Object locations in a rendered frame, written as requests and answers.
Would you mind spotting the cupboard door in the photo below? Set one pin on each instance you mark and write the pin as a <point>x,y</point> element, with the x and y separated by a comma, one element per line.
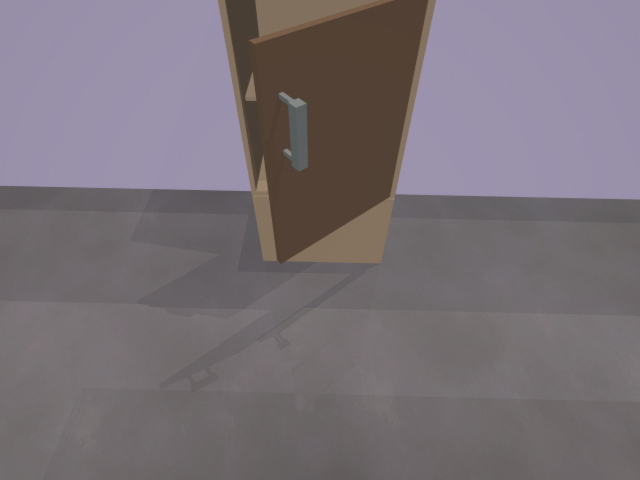
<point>354,69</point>

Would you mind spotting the handle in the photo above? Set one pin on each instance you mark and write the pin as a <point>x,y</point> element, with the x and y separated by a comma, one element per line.
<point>298,132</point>

